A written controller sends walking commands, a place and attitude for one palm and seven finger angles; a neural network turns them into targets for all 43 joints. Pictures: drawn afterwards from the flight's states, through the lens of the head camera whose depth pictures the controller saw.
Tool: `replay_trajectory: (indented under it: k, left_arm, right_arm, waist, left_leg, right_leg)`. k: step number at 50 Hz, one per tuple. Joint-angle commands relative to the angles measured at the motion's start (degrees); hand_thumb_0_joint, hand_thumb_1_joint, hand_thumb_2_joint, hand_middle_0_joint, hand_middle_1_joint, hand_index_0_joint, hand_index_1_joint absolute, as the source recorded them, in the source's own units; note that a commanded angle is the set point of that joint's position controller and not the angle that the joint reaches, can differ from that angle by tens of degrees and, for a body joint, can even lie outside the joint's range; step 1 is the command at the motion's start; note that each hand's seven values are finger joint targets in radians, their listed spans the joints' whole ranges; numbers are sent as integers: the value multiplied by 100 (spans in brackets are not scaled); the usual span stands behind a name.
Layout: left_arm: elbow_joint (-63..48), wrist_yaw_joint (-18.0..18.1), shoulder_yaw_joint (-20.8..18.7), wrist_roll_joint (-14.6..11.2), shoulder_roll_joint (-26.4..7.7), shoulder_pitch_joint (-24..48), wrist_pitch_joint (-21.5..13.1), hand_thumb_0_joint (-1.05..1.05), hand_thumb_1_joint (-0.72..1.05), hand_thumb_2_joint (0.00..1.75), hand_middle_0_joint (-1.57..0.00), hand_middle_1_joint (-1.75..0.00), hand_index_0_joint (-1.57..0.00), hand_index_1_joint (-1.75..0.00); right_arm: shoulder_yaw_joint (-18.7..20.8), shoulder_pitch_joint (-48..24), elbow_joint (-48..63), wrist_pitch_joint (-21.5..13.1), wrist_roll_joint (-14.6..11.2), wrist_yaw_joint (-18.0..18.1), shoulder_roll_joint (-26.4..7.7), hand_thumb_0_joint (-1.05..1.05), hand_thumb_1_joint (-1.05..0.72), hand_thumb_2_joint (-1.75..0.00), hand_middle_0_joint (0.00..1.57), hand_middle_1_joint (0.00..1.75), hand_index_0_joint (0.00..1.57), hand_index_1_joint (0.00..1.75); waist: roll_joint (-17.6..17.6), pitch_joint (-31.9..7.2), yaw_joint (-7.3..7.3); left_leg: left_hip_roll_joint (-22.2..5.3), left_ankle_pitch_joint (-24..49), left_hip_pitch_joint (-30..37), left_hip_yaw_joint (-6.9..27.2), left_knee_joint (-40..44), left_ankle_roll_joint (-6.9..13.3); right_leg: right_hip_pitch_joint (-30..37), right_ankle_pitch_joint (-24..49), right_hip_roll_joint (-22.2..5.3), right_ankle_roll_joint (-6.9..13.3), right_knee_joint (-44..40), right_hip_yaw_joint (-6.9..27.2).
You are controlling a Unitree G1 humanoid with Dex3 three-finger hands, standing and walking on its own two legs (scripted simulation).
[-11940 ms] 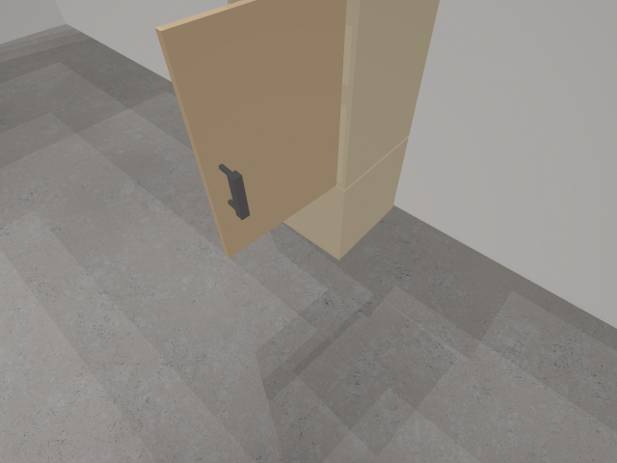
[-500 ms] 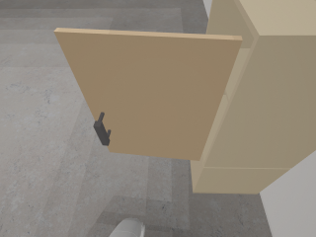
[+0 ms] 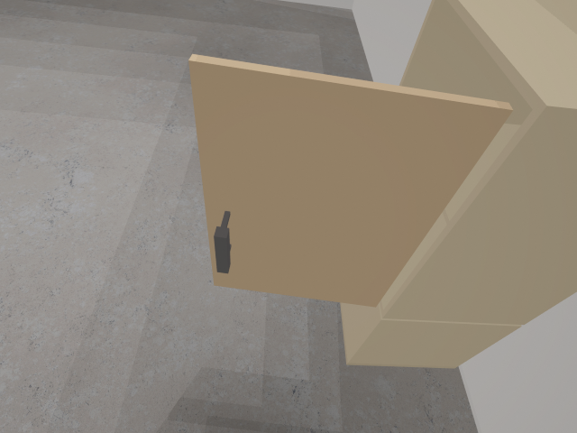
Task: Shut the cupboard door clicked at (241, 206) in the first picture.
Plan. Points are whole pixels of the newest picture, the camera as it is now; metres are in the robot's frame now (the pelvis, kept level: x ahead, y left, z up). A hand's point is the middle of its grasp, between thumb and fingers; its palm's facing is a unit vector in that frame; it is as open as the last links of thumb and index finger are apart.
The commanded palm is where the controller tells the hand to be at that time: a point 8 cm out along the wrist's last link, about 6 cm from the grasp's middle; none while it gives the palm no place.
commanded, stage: come to a stop and stand still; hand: left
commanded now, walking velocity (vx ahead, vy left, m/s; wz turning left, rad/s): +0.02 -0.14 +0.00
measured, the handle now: (225, 242) +0.46 +0.15 -0.11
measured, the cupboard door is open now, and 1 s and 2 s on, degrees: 85 85 85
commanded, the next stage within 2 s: look again from close up in 0.56 s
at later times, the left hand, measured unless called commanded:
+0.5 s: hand out of the picture -0.03 +0.11 -0.16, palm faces +0.05 -0.98 -0.20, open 7.3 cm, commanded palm none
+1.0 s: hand out of the picture +0.04 +0.20 -0.18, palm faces +0.06 -0.96 -0.27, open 7.4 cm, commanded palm none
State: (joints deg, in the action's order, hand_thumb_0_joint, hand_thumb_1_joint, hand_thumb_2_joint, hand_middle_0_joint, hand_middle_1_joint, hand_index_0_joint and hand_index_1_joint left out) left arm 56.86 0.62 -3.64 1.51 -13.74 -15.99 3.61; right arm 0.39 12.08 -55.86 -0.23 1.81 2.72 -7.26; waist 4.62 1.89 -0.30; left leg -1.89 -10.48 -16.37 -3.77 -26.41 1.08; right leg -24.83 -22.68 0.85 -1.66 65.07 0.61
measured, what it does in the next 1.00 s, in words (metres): steps on the spot: right foot, then left foot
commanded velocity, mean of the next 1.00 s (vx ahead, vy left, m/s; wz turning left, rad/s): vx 0.03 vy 0.05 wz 0.00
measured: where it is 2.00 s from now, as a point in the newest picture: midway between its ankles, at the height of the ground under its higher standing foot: outside the picture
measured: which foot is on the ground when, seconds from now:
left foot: down 0.00-0.24, up 0.26-0.58, down 0.60-1.00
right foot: up 0.00-0.22, down 0.24-1.00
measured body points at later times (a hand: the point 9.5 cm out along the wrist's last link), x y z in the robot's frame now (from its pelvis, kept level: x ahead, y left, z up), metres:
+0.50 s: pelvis -0.03 -0.06 +0.01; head -0.01 -0.08 +0.45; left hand -0.03 +0.16 -0.15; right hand -0.04 -0.29 -0.16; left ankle +0.00 +0.06 -0.71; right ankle -0.07 -0.15 -0.74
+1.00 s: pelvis -0.01 -0.01 -0.01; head -0.01 +0.00 +0.44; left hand +0.03 +0.25 -0.16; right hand +0.10 -0.24 -0.14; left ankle -0.01 +0.05 -0.74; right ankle -0.07 -0.15 -0.74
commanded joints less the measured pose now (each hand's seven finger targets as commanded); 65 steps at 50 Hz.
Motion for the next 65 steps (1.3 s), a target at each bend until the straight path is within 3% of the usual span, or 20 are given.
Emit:
replay_trajectory:
  k: [1,7,10,11,12,13,17,21,26,29,31,32,33,34,35,40,44,48,53,65]
  left_arm:
    - [-399,-44,-51,18,-159,-94,-5,0,90,90,-20,-30,-20,-30]
    - [-361,-83,14,-61,49,-119,-88,0,90,90,-20,-30,-20,-30]
    - [-32,-37,2,-63,-51,-785,-208,0,90,90,-20,-30,-20,-30]
    - [48,28,-34,-13,-345,-1017,-257,0,90,90,-20,-30,-20,-30]
    - [-20,73,-57,-8,-711,-864,-293,0,90,90,-20,-30,-20,-30]
    - [-201,85,-5,-32,-657,-443,-300,0,90,90,-20,-30,-20,-30]
    - [-134,73,114,-73,-183,-63,-542,0,90,90,-20,-30,-20,-30]
    - [13,102,84,-40,-291,-430,-583,0,90,90,-20,-30,-20,-30]
    - [151,162,16,-28,-428,-561,-495,0,90,90,-20,-30,-20,-30]
    - [201,171,53,-67,-253,-523,-454,0,90,90,-20,-30,-20,-30]
    - [243,191,130,-66,79,-736,-419,0,90,90,-20,-30,-20,-30]
    - [242,213,148,-35,165,-734,-387,0,90,90,-20,-30,-20,-30]
    - [10,227,233,-60,-1092,-615,-566,0,90,90,-20,-30,-20,-30]
    - [-16,236,135,-16,-694,-599,-578,0,90,90,-20,-30,-20,-30]
    - [-2,252,150,-9,-547,-493,-602,0,90,90,-20,-30,-20,-30]
    - [-149,287,178,3,-369,-565,-600,0,90,90,-20,-30,-20,-30]
    - [-317,330,146,-3,-424,-643,-496,0,90,90,-20,-30,-20,-30]
    - [-509,303,136,-16,-505,-441,-413,0,90,90,-20,-30,-20,-30]
    - [-603,239,135,-24,-651,-166,-342,0,90,90,-20,-30,-20,-30]
    - [-395,149,174,-6,-800,-100,-317,0,90,90,-20,-30,-20,-30]
  right_arm:
    - [286,855,-41,-55,37,79,-1224,0,-90,-90,20,30,20,30]
    - [390,686,-52,47,77,-35,-1372,0,-90,-90,20,30,20,30]
    - [363,619,-140,112,9,-107,-1116,0,-90,-90,20,30,20,30]
    - [288,550,-106,132,-63,-135,-725,0,-90,-90,20,30,20,30]
    - [194,251,95,138,-82,-168,-422,0,-90,-90,20,30,20,30]
    - [231,86,168,169,-37,-202,-630,0,-90,-90,20,30,20,30]
    - [211,746,-364,131,-27,-281,-522,0,-90,-90,20,30,20,30]
    - [199,618,-308,96,-78,-262,-552,0,-90,-90,20,30,20,30]
    - [160,365,-195,98,-142,-205,-490,0,-90,-90,20,30,20,30]
    - [149,592,-336,9,-151,-142,-553,0,-90,-90,20,30,20,30]
    - [197,603,-359,-40,-127,-81,-851,0,-90,-90,20,30,20,30]
    - [203,580,-360,-4,-113,-72,-918,0,-90,-90,20,30,20,30]
    - [257,-292,238,39,-26,-161,-1286,0,-90,-90,20,30,20,30]
    - [341,-442,418,-12,-71,-190,-1067,0,-90,-90,20,30,20,30]
    - [301,-286,404,16,-60,-195,-701,0,-90,-90,20,30,20,30]
    - [280,59,378,-121,-79,-149,-866,0,-90,-90,20,30,20,30]
    - [338,119,410,-147,-80,-90,-1201,0,-90,-90,20,30,20,30]
    - [336,-114,495,-123,-52,-89,-1337,0,-90,-90,20,30,20,30]
    - [299,-326,508,-104,-46,-135,-1394,0,-90,-90,20,30,20,30]
    - [307,-243,181,-96,-80,-203,-1597,0,-90,-90,20,30,20,30]
  waist:
    - [-1235,-352,234]
    - [-1810,-361,198]
    - [-1190,-381,-134]
    - [-150,-329,-271]
    - [1171,193,-330]
    - [656,593,-253]
    - [391,804,86]
    - [404,493,-91]
    - [371,175,-148]
    - [144,-84,-25]
    - [-665,-394,-84]
    - [-719,-261,-70]
    - [-1050,436,-51]
    - [-887,190,-78]
    - [-853,-82,95]
    - [-141,-561,55]
    - [-672,-660,6]
    - [-840,-437,-63]
    - [-630,-134,-92]
    - [-702,-9,-46]
  left_leg:
    - [-1740,1705,1025,1581,995,725]
    - [-1366,-497,425,1513,1334,523]
    - [-694,-1768,-560,911,958,6]
    - [-193,-1871,-1287,327,-107,-257]
    - [88,-1957,-1865,-32,-1038,-401]
    - [-143,-1779,-1535,330,-1424,-292]
    - [-101,-671,-1159,172,-1980,-357]
    - [-26,-831,-1079,62,-1660,-451]
    - [93,-764,-285,28,-545,-438]
    - [-7,621,890,41,395,-306]
    - [-805,2555,1519,577,-10,62]
    - [-940,2461,1339,589,-29,154]
    - [-150,162,413,810,-15,121]
    - [-46,-358,196,555,-609,-72]
    - [-3,-271,176,520,-667,-144]
    - [-277,1666,544,604,-531,59]
    - [-541,3630,1092,745,-642,247]
    - [-580,3199,854,835,-345,324]
    - [-541,1561,397,962,209,271]
    - [-624,-1166,257,1167,1342,127]
  right_leg:
    - [-442,-215,-219,-12,-324,237]
    - [837,-554,-101,140,-2641,-361]
    - [2484,458,-65,243,-4545,-540]
    - [2855,-218,-929,471,-5126,390]
    - [2127,-1442,-1984,815,-5923,1778]
    - [1069,-1823,-2212,956,-6167,1784]
    - [1139,522,-1433,877,-5666,794]
    - [1794,2478,-1654,1070,-5118,762]
    - [1828,3452,-1711,1115,-4424,823]
    - [1407,3235,-1165,685,-3784,465]
    - [977,1748,-727,388,-3651,142]
    - [951,1037,-626,326,-3803,93]
    - [858,509,-562,335,-4555,336]
    - [647,534,-1147,531,-4617,1030]
    - [884,1006,-1463,735,-4590,1368]
    - [1477,3300,-909,472,-3686,316]
    - [1232,2497,-614,353,-3374,-73]
    - [1239,1690,-499,313,-3418,-115]
    - [1291,1103,-526,265,-3630,-65]
    - [1287,651,-586,258,-3953,14]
